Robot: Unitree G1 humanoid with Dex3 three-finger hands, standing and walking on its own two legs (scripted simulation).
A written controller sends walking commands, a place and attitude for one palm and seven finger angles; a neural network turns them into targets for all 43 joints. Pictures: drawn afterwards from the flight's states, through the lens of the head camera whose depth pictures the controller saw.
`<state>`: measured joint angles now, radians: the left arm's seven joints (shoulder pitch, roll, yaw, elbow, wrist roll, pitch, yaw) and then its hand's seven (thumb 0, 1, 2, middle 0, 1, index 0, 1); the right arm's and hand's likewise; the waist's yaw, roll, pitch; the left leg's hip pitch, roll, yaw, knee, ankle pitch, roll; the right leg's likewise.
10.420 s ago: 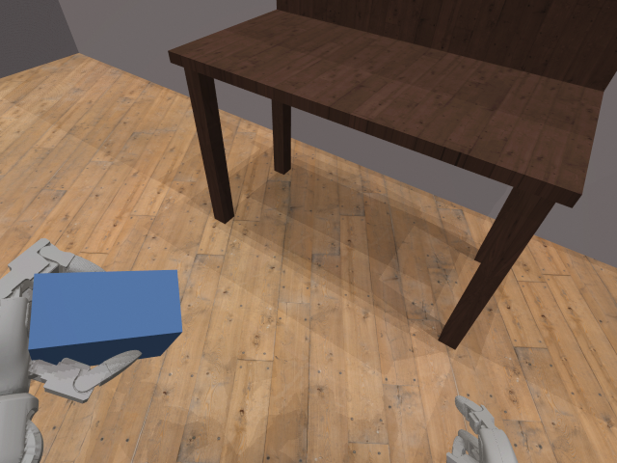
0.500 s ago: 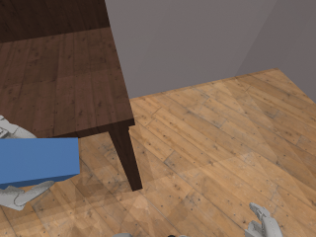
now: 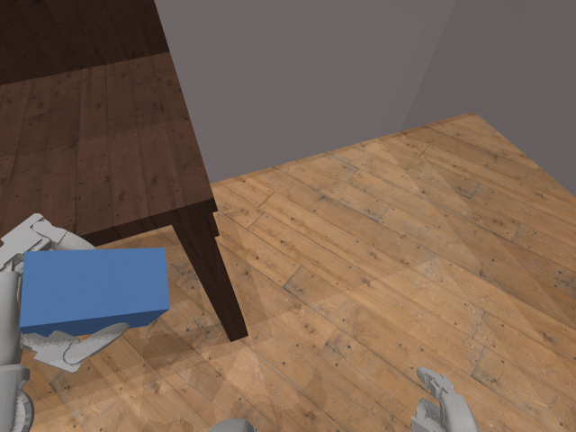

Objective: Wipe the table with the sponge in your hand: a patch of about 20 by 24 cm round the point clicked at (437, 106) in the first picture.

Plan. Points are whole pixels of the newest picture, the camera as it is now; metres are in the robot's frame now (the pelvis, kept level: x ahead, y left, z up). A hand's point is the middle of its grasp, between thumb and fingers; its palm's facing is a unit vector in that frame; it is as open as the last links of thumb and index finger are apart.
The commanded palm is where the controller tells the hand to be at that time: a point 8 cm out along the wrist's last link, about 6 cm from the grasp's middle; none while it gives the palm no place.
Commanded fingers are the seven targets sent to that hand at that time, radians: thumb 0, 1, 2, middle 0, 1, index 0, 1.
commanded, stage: take the last steps up to it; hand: left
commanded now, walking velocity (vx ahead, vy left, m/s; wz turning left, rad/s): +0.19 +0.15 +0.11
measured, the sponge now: (116, 293) +0.24 +0.19 +0.14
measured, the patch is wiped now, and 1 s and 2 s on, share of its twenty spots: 0.00 0.00 0.00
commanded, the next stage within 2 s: come to a stop and stand still in 0.90 s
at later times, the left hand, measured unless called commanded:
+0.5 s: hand (1, 304) +0.21 +0.28 +0.17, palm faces +0.44 -0.77 -0.46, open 10.3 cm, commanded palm +0.15 +0.32 +0.18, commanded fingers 0.00 0.10 1.30 -1.20 -1.60 -1.20 -1.60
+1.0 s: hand out of the picture +0.27 +0.34 +0.17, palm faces +0.39 -0.79 -0.47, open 10.3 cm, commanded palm +0.21 +0.39 +0.18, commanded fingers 0.00 0.10 1.30 -1.20 -1.60 -1.20 -1.60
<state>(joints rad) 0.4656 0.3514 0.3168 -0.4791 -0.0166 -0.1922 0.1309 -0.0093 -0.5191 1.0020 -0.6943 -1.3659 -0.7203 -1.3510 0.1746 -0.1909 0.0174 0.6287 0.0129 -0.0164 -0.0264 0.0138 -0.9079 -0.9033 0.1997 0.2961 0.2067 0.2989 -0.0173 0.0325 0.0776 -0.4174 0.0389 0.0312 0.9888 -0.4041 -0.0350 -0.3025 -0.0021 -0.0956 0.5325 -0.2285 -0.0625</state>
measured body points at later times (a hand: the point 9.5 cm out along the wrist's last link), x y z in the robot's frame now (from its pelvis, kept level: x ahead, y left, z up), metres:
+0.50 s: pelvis +0.01 +0.04 -0.01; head +0.02 +0.02 +0.44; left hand +0.18 +0.32 +0.20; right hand +0.18 -0.16 -0.11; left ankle -0.01 +0.15 -0.73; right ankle +0.02 -0.06 -0.74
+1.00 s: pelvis +0.06 +0.10 +0.00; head +0.10 +0.10 +0.44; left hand +0.24 +0.38 +0.20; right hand +0.23 -0.11 -0.10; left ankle +0.06 +0.22 -0.73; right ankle +0.05 +0.01 -0.71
